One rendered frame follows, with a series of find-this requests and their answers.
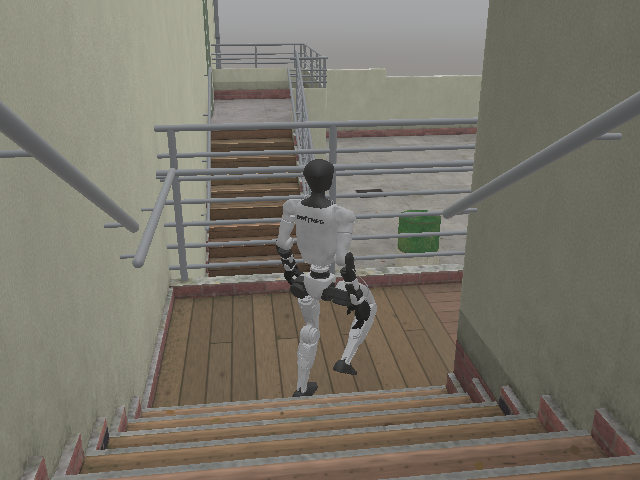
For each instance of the right robot forearm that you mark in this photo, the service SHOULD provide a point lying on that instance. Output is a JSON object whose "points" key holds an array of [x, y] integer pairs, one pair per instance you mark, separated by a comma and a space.
{"points": [[351, 282]]}

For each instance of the right robot hand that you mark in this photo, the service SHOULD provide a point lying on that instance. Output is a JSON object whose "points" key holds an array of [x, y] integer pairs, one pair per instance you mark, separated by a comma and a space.
{"points": [[362, 312]]}

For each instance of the robot right upper arm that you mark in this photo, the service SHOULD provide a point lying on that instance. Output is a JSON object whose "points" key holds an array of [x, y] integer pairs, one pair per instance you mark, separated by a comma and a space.
{"points": [[345, 219]]}

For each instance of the left robot thigh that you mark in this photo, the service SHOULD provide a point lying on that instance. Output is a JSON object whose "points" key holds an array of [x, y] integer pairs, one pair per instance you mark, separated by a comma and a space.
{"points": [[310, 309]]}

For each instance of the robot left shin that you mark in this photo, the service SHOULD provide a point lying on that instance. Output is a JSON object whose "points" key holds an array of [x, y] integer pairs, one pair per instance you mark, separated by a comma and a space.
{"points": [[306, 355]]}

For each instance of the left robot forearm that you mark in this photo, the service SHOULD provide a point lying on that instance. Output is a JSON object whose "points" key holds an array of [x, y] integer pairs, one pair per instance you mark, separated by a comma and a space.
{"points": [[287, 258]]}

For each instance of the left robot hand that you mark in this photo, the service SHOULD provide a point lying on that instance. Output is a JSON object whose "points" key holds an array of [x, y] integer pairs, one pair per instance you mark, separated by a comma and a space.
{"points": [[289, 274]]}

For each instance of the robot left upper arm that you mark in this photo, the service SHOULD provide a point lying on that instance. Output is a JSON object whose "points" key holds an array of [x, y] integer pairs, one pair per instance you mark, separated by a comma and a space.
{"points": [[287, 223]]}

